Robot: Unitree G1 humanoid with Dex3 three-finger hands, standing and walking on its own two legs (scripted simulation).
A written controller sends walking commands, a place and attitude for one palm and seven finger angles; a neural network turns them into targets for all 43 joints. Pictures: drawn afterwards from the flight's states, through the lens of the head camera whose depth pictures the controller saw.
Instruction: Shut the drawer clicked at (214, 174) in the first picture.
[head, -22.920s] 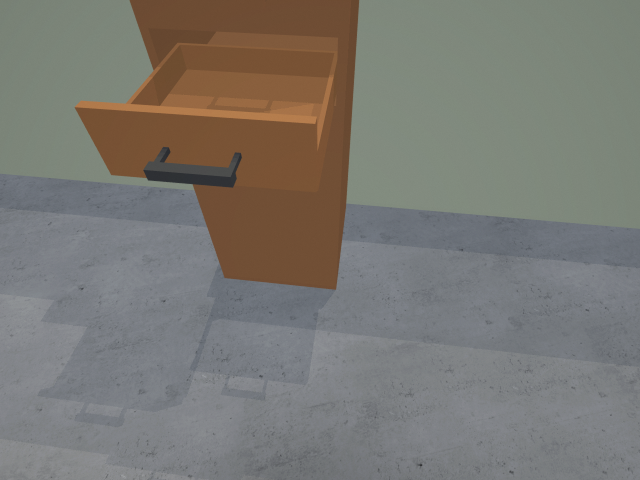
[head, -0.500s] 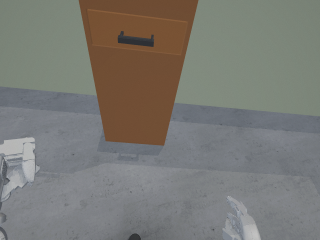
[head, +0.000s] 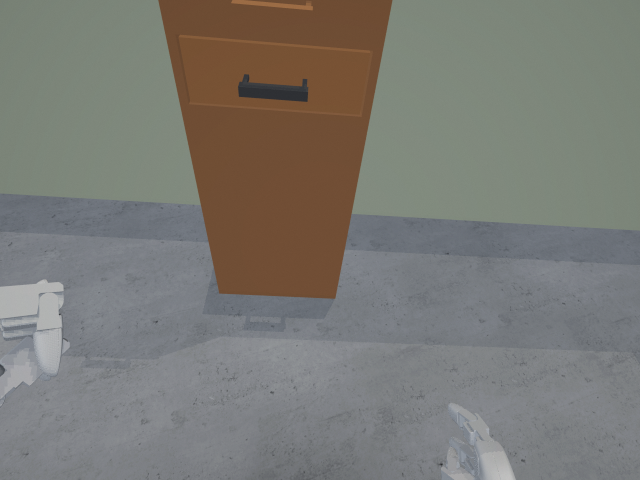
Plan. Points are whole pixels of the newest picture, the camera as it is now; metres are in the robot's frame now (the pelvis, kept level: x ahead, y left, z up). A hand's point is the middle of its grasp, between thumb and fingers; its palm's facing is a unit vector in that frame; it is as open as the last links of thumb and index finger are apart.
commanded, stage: let the arm hang, fingers relaxed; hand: left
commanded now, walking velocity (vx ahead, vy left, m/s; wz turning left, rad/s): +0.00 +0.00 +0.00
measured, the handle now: (274, 86) +0.83 +0.13 +0.08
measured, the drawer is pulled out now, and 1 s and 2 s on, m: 0.00 0.00 0.00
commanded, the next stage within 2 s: look to check the result in 1.12 s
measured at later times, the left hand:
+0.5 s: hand out of the picture -0.05 +0.19 -0.17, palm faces +0.11 -0.97 -0.21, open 4.3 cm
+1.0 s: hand out of the picture +0.00 +0.17 -0.17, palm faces +0.08 -0.98 -0.18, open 7.3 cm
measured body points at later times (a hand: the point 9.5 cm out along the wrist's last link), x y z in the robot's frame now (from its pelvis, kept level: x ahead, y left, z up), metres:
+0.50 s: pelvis -0.01 +0.00 +0.00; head +0.01 +0.02 +0.45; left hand -0.06 +0.25 -0.16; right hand +0.02 -0.23 -0.15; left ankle +0.03 +0.11 -0.74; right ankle +0.02 -0.11 -0.74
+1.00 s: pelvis +0.00 +0.00 +0.00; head +0.00 +0.00 +0.45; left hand -0.01 +0.22 -0.16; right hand -0.02 -0.20 -0.16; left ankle +0.03 +0.11 -0.74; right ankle +0.02 -0.11 -0.74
